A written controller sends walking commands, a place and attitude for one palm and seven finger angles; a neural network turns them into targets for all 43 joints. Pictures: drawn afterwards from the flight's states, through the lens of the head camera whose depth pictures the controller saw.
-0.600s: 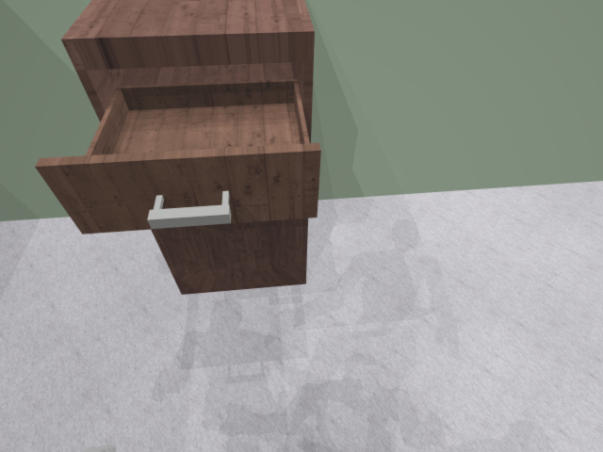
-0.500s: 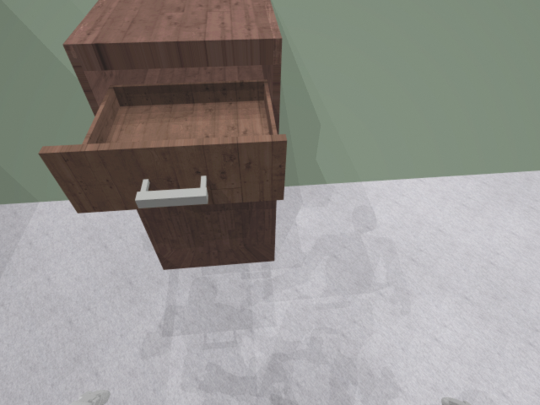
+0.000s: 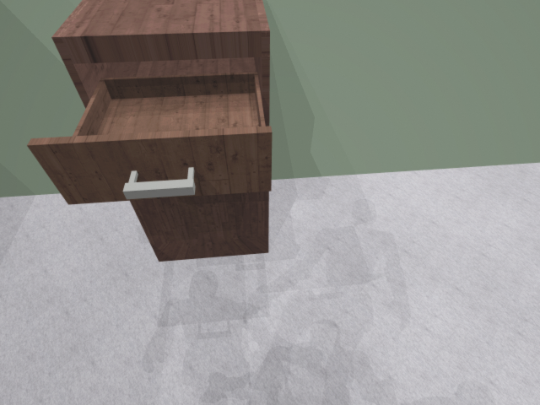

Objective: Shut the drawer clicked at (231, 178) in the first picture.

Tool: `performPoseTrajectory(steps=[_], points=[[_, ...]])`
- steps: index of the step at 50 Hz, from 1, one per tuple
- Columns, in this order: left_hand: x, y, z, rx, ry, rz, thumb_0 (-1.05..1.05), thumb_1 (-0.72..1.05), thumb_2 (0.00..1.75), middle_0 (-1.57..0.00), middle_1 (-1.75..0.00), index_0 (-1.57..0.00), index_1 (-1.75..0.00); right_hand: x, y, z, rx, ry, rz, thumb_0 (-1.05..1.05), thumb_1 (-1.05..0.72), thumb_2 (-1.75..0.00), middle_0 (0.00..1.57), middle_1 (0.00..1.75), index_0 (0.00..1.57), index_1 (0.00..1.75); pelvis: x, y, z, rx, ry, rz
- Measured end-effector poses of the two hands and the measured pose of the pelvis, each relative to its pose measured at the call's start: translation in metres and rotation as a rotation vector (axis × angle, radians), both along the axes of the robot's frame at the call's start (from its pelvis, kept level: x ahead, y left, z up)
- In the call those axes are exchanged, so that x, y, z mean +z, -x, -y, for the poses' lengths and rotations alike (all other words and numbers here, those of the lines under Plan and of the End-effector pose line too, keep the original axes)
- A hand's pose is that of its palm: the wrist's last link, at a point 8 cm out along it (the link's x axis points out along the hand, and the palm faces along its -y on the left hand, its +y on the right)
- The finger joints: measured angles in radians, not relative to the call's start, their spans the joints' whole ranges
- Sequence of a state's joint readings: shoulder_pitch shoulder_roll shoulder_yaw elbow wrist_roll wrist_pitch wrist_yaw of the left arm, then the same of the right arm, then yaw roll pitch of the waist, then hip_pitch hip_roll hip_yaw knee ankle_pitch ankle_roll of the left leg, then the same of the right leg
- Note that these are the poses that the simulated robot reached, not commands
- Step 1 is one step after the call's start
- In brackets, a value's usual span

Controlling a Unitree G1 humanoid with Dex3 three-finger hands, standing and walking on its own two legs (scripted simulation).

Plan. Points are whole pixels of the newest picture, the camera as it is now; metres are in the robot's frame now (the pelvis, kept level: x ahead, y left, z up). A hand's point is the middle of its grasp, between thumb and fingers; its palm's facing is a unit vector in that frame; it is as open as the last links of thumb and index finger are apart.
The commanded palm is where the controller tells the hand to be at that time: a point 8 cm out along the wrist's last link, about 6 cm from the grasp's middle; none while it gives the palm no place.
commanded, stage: stand and wait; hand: left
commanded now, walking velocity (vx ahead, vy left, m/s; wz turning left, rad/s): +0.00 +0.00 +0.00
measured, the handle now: (161, 181) +0.49 +0.25 +0.03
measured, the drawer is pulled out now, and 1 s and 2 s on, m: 0.30 0.30 0.30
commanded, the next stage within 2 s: look at it before walking up in 0.30 s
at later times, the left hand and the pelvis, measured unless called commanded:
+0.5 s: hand out of the picture +0.08 +0.24 -0.15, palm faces -0.02 -0.94 -0.33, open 7.4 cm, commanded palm none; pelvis -0.01 -0.01 +0.00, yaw +0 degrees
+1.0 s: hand out of the picture +0.07 +0.25 -0.16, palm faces -0.01 -0.95 -0.32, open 7.4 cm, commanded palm none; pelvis +0.00 +0.00 +0.00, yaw +0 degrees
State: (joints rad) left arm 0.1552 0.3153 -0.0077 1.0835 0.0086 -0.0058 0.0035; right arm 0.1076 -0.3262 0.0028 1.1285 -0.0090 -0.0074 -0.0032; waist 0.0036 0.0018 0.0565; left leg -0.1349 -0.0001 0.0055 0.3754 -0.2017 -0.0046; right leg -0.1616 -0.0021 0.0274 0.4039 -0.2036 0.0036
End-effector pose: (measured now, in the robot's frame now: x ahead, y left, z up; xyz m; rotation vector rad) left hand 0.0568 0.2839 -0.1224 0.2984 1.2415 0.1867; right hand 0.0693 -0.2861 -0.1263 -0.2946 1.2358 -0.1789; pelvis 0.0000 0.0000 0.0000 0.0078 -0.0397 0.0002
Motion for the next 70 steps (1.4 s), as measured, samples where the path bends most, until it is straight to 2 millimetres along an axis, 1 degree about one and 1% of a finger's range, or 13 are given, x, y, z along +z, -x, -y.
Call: performPoseTrajectory(steps=[6,13,20,27,45,58,61,64,70], points=[[0.001,0.004,0.002,0.000,-0.006,-0.003,0.01,0.91,0.89,-0.21,-0.30,-0.20,-0.30,-0.001,0.016,0.007,-0.020,0.004,-0.029,0.01,-0.90,-0.90,0.20,0.30,0.21,0.30,0.000,0.004,0.004,-0.002,0.001,0.002],[0.003,-0.003,0.003,-0.008,-0.008,0.027,0.01,0.91,0.89,-0.21,-0.30,-0.20,-0.30,0.001,0.020,0.012,-0.023,0.011,-0.020,0.01,-0.90,-0.90,0.20,0.30,0.21,0.30,0.001,0.007,0.006,-0.002,0.002,0.004],[0.005,-0.010,0.003,-0.018,-0.006,0.048,0.01,0.91,0.89,-0.21,-0.30,-0.20,-0.30,0.003,0.017,0.013,-0.018,0.013,-0.003,0.01,-0.90,-0.90,0.20,0.30,0.21,0.30,0.001,0.009,0.007,-0.003,0.003,-0.002],[0.004,-0.013,0.002,-0.019,-0.004,0.052,0.01,0.91,0.89,-0.21,-0.30,-0.20,-0.30,0.004,0.012,0.010,-0.013,0.014,0.007,0.01,-0.90,-0.90,0.20,0.30,0.21,0.30,0.001,0.007,0.005,-0.003,0.003,-0.003],[0.001,-0.006,-0.004,-0.004,0.000,0.022,0.01,0.91,0.89,-0.21,-0.30,-0.20,-0.30,0.007,-0.001,0.003,0.000,0.016,0.013,0.01,-0.90,-0.90,0.20,0.30,0.21,0.30,0.002,0.002,0.000,0.000,0.005,-0.008],[0.002,-0.008,-0.010,0.011,-0.003,0.030,0.01,0.91,0.89,-0.21,-0.30,-0.20,-0.30,0.009,-0.011,-0.001,0.016,0.019,0.025,0.01,-0.90,-0.90,0.20,0.30,0.21,0.30,0.002,-0.001,-0.004,0.014,0.006,-0.007],[0.001,-0.006,-0.009,0.023,-0.004,0.034,0.01,0.91,0.90,-0.21,-0.30,-0.20,-0.30,0.006,-0.012,-0.004,0.024,0.015,0.020,0.01,-0.90,-0.90,0.20,0.30,0.21,0.30,0.001,0.000,-0.004,0.024,0.005,-0.010],[-0.002,-0.002,-0.005,0.040,0.002,0.032,0.01,0.91,0.90,-0.20,-0.30,-0.20,-0.30,0.002,-0.011,-0.011,0.033,0.000,0.009,0.01,-0.91,-0.90,0.20,0.30,0.20,0.30,-0.001,0.001,-0.004,0.035,0.004,-0.013],[-0.012,0.018,0.013,0.078,0.040,0.008,0.01,0.91,0.90,-0.20,-0.30,-0.20,-0.30,-0.012,-0.003,-0.036,0.047,-0.061,-0.022,0.01,-0.91,-0.90,0.20,0.30,0.20,0.30,-0.005,0.006,-0.004,0.057,0.006,-0.017]])
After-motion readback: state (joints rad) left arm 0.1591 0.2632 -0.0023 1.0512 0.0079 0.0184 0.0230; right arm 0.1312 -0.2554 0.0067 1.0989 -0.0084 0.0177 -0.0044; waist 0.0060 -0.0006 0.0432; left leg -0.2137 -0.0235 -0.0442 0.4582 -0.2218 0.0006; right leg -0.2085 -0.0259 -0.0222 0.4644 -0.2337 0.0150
